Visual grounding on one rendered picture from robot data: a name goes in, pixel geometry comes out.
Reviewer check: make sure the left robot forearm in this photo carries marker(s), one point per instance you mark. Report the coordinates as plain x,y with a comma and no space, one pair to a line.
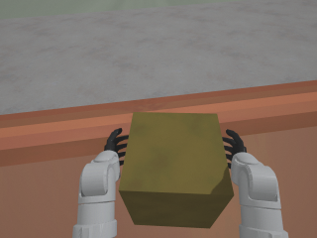
96,196

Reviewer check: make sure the robot right hand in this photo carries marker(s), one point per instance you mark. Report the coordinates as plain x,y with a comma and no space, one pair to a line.
237,145

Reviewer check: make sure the carton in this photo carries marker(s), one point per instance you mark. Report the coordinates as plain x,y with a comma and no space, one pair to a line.
175,171

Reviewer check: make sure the right robot forearm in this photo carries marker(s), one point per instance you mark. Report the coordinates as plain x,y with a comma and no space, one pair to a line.
259,198

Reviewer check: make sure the robot left hand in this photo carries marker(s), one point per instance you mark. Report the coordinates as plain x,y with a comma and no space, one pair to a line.
112,141

